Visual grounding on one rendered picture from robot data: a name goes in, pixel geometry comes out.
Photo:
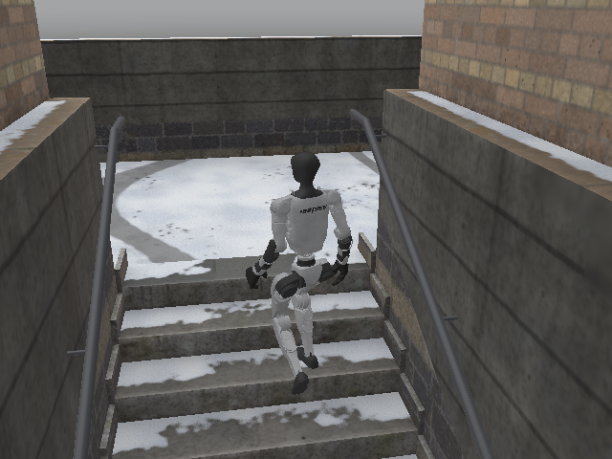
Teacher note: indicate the stairs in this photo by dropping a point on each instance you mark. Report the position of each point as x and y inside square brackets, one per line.
[203, 376]

